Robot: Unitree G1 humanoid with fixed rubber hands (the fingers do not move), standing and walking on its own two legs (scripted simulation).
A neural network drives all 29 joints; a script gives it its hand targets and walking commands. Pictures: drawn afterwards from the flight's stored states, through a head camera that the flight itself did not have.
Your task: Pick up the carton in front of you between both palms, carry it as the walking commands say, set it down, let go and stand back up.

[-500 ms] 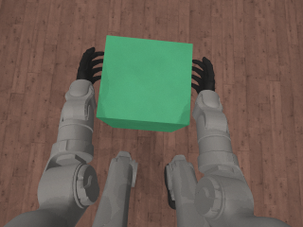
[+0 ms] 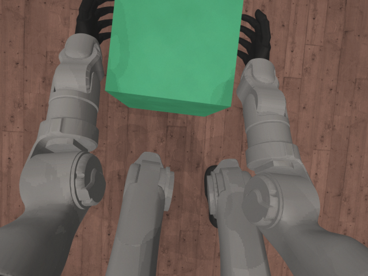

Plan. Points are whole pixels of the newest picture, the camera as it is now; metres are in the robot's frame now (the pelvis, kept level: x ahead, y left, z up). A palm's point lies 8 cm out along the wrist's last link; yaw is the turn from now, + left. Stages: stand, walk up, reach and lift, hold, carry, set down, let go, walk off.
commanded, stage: set down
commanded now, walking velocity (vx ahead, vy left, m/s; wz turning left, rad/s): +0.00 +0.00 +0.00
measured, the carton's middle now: (173, 62) +0.51 +0.07 -0.23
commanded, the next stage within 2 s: none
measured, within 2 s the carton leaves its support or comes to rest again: rests again in 1.36 s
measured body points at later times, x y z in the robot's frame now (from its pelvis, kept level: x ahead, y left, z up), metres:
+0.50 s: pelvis +0.00 +0.00 -0.06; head +0.35 +0.05 +0.22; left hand +0.53 +0.22 -0.22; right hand +0.53 -0.08 -0.22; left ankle +0.10 +0.12 -0.41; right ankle +0.11 -0.13 -0.41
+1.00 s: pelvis +0.00 +0.00 -0.06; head +0.35 +0.05 +0.21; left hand +0.53 +0.23 -0.22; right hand +0.54 -0.09 -0.22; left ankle +0.10 +0.12 -0.41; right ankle +0.11 -0.13 -0.41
